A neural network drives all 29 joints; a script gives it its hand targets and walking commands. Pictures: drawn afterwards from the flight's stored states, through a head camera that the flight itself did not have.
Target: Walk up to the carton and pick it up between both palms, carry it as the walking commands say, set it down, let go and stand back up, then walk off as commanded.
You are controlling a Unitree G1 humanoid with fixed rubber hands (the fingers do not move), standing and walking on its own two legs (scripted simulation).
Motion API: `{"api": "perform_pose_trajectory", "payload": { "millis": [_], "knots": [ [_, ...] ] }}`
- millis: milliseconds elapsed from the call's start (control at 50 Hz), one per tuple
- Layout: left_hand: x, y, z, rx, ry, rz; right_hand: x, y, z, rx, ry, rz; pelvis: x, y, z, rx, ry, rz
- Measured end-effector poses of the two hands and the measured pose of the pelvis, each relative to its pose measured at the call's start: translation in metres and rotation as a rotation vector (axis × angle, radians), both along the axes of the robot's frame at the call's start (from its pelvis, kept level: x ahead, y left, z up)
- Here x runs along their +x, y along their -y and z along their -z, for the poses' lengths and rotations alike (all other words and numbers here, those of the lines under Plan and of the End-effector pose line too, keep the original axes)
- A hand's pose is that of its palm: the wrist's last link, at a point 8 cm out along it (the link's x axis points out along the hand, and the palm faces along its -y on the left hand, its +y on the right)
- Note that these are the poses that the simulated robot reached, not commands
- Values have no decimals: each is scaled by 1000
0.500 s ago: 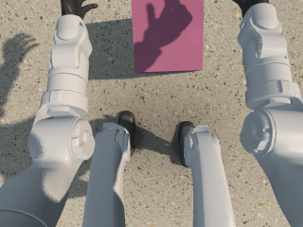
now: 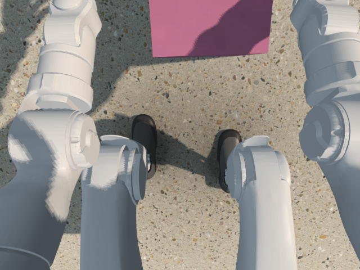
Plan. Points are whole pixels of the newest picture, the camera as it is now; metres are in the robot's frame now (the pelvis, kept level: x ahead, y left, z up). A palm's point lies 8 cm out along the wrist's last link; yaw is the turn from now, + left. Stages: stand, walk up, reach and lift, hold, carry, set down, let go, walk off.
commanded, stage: reach and lift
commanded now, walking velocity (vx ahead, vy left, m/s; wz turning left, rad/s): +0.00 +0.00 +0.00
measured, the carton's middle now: out of the picture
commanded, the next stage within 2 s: none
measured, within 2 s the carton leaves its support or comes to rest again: leaves its support in 1.82 s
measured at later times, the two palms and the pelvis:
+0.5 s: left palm out of the picture +0.55 +0.19 -0.24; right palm out of the picture +0.57 -0.16 -0.24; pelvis -0.01 +0.00 -0.04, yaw +1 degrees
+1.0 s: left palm out of the picture +0.56 +0.14 -0.24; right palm out of the picture +0.57 -0.15 -0.24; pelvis -0.01 +0.00 -0.04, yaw +1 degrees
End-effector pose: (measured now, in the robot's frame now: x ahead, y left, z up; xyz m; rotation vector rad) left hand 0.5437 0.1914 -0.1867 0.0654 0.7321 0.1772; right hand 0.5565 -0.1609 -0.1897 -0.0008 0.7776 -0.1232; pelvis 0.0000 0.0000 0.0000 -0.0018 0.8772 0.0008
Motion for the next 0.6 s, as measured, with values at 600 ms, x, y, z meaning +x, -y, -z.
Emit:
{"api": "perform_pose_trajectory", "payload": {
  "millis": [600],
  "knots": [
    [5, 6, 55, -20, -2, 10, 5, 1, 56, 6, 8, -4, -10, 2, 42, 12, 247, -3]
  ]
}}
